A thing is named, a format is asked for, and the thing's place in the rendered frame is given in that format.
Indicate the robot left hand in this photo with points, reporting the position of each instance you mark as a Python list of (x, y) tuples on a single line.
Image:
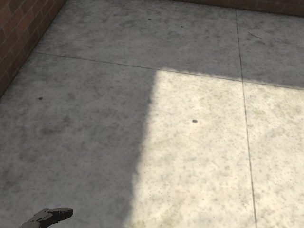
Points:
[(46, 217)]

